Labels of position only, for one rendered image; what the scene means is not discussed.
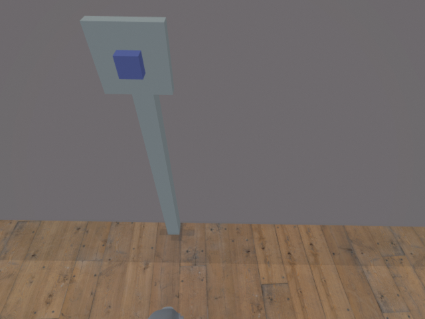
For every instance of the button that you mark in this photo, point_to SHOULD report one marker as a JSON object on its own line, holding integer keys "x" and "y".
{"x": 129, "y": 64}

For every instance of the panel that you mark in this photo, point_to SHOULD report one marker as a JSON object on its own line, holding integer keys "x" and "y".
{"x": 105, "y": 35}

